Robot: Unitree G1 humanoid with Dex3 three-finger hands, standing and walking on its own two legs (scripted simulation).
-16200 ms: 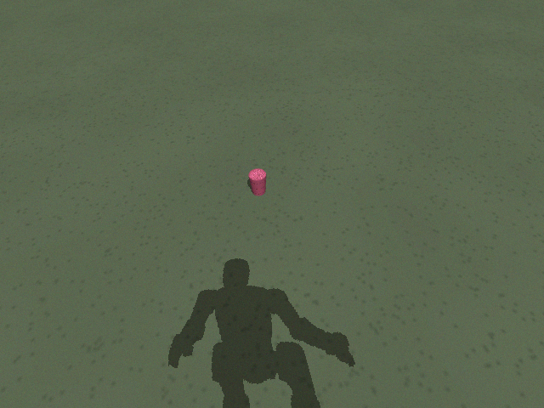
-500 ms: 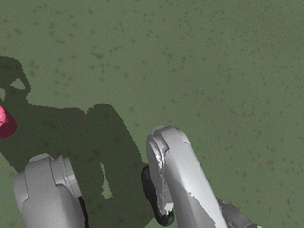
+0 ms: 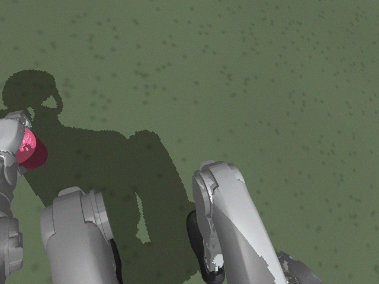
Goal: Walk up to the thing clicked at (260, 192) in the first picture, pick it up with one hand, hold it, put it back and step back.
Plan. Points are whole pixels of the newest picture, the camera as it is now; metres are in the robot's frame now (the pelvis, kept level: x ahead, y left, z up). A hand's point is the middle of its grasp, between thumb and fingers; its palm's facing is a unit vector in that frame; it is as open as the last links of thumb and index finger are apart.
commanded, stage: settle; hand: left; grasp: from above
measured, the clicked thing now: (23, 150) +0.43 +0.32 -0.24
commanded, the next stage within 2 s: lift in 0.44 s
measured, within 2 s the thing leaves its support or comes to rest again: neither
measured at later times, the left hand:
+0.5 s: hand out of the picture +0.40 +0.33 -0.11, palm faces -0.47 -0.11 -0.87, open 11.1 cm
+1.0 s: hand out of the picture +0.36 +0.33 -0.02, palm faces -0.46 -0.14 -0.88, open 11.1 cm
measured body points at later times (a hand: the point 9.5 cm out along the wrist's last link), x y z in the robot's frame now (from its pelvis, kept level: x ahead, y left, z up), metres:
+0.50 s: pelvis -0.01 +0.00 +0.05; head +0.21 +0.07 +0.44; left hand +0.42 +0.33 -0.06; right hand +0.10 -0.27 -0.06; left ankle +0.07 +0.14 -0.28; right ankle +0.10 -0.12 -0.28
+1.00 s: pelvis -0.01 +0.00 +0.11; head +0.18 +0.07 +0.52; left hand +0.38 +0.33 +0.03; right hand +0.11 -0.26 +0.00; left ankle +0.07 +0.14 -0.28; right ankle +0.10 -0.12 -0.28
